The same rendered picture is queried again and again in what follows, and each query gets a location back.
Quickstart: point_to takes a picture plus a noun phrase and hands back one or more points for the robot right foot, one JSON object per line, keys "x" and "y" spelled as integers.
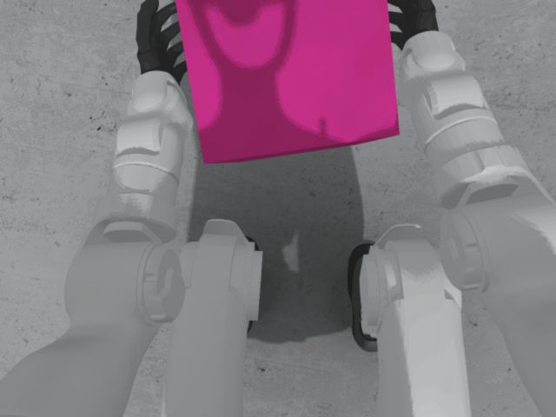
{"x": 364, "y": 341}

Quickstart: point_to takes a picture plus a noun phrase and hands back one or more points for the right robot hand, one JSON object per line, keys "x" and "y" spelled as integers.
{"x": 417, "y": 16}

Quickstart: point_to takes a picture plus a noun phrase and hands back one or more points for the right robot thigh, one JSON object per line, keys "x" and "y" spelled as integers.
{"x": 421, "y": 355}

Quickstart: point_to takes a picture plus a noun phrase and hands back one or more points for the robot right forearm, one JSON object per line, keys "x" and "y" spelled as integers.
{"x": 456, "y": 128}

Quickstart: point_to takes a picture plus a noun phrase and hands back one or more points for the right robot upper arm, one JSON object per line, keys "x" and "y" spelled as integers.
{"x": 504, "y": 250}

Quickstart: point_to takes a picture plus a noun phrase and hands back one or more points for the left robot hand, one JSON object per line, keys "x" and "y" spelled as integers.
{"x": 153, "y": 53}

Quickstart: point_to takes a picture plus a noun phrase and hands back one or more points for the carton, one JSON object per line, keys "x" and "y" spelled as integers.
{"x": 280, "y": 77}

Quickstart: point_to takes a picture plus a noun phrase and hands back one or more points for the robot left forearm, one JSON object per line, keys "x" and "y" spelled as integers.
{"x": 139, "y": 205}

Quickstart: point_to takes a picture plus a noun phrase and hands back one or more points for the left robot upper arm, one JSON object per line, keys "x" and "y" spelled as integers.
{"x": 117, "y": 295}

